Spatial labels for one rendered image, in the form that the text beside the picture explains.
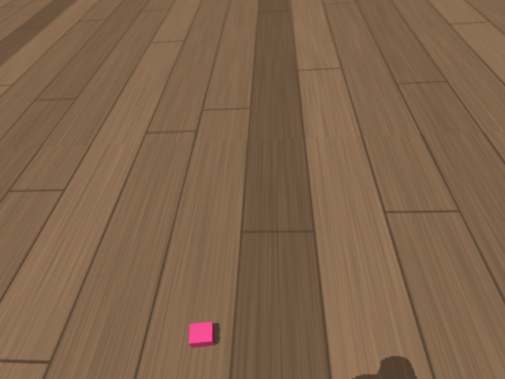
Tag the small box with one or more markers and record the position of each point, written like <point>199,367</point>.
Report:
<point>202,334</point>

